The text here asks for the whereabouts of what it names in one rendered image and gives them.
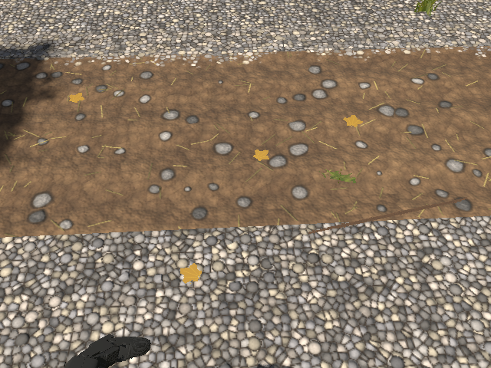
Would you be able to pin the left robot hand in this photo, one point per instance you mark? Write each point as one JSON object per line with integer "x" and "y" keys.
{"x": 108, "y": 350}

